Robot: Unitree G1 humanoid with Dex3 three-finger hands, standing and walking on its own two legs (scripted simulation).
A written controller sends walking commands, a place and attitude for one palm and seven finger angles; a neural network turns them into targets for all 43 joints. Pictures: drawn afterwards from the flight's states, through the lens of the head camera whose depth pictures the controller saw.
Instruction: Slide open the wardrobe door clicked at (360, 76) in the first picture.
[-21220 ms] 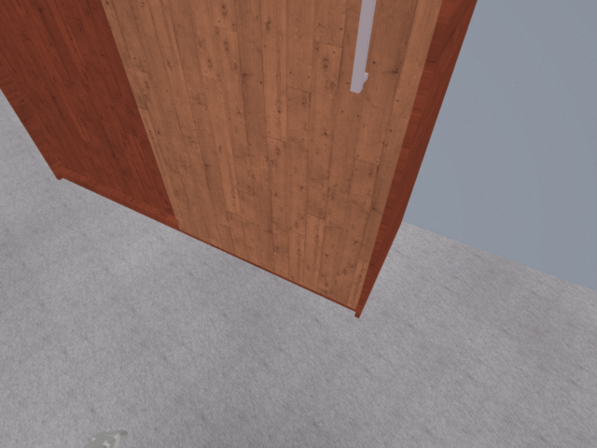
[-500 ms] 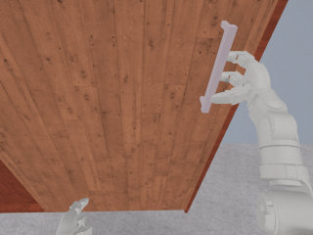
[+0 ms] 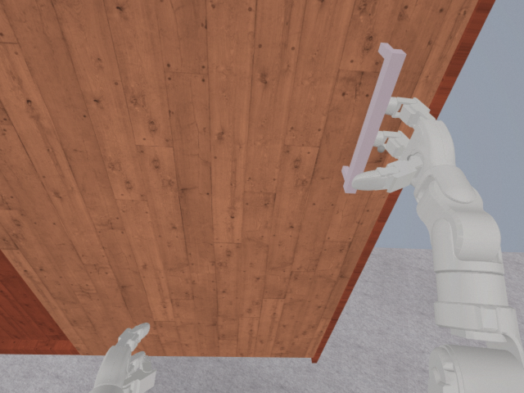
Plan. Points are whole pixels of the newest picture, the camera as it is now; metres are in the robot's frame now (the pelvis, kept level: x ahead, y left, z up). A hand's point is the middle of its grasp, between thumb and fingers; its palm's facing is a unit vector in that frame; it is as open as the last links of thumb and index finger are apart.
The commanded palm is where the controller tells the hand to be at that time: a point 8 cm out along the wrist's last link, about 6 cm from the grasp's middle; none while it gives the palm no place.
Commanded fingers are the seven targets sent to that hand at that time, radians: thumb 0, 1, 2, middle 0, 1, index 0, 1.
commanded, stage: move the hooked fingers beside the handle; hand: right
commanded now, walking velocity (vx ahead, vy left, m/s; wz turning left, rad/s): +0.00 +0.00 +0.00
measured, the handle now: (365, 125) +0.45 -0.11 +0.25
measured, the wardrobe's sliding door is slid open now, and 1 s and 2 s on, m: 0.00 0.00 0.00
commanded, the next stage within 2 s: none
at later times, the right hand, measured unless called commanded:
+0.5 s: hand (389, 148) +0.38 -0.13 +0.25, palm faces -0.03 +1.00 -0.03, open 14.1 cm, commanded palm +0.36 -0.18 +0.25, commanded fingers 0.00 0.50 -0.30 0.30 1.20 0.30 1.20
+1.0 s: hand (400, 153) +0.37 -0.14 +0.25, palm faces -0.05 +1.00 -0.04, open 14.0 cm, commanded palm +0.35 -0.20 +0.25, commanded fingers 0.00 0.50 -0.30 0.30 1.20 0.30 1.20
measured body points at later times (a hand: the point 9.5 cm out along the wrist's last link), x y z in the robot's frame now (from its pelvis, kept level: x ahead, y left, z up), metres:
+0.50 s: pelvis +0.01 +0.00 +0.00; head -0.03 +0.03 +0.45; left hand +0.18 +0.24 -0.08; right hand +0.38 -0.18 +0.25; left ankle -0.03 +0.10 -0.74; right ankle +0.00 -0.13 -0.74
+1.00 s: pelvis +0.01 -0.01 +0.00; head -0.03 +0.02 +0.45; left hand +0.19 +0.23 -0.08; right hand +0.37 -0.20 +0.25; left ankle -0.03 +0.10 -0.74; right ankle +0.00 -0.13 -0.74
